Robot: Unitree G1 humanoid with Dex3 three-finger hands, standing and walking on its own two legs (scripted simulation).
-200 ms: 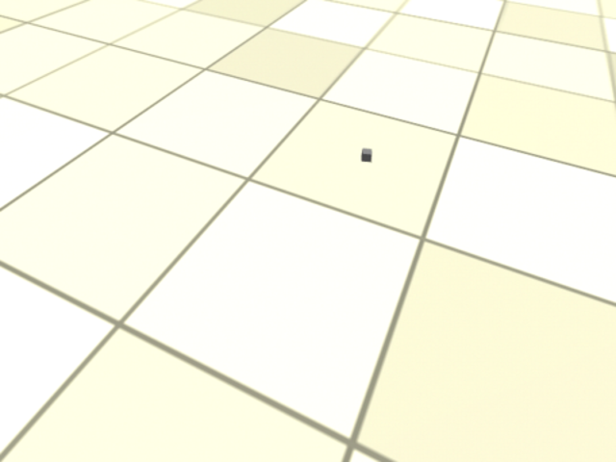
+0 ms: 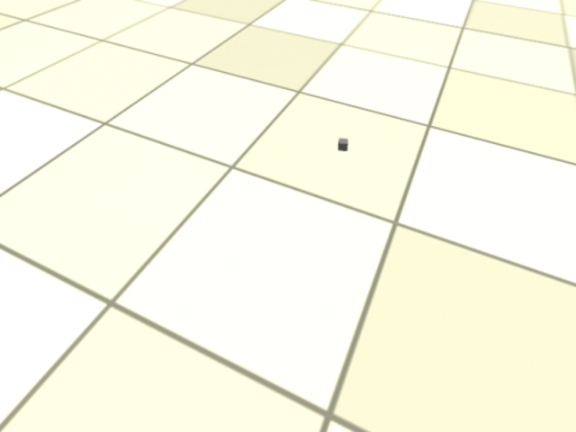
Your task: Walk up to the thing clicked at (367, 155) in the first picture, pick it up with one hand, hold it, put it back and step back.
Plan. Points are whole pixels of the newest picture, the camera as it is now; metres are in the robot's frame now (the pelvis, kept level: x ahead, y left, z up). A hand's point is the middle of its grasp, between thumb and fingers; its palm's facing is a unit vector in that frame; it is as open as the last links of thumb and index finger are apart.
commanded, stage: stand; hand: left
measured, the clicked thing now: (343, 144) +1.71 -0.33 -0.76
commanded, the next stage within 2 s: walk up in 0.92 s
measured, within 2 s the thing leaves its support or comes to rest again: neither
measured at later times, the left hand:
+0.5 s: hand out of the picture +0.08 +0.25 -0.16, palm faces -0.03 -0.94 -0.34, open 7.4 cm
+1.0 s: hand out of the picture +0.08 +0.25 -0.16, palm faces -0.06 -0.94 -0.33, open 7.4 cm
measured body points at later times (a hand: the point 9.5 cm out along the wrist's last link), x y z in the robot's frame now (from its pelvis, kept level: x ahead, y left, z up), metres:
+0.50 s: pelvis +0.01 +0.00 +0.00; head +0.01 +0.00 +0.45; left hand +0.08 +0.30 -0.13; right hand +0.08 -0.30 -0.13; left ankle +0.01 +0.12 -0.75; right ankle +0.00 -0.12 -0.75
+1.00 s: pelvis +0.01 +0.00 +0.00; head +0.02 -0.01 +0.45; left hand +0.08 +0.30 -0.13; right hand +0.08 -0.31 -0.13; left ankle +0.01 +0.12 -0.75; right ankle +0.00 -0.12 -0.74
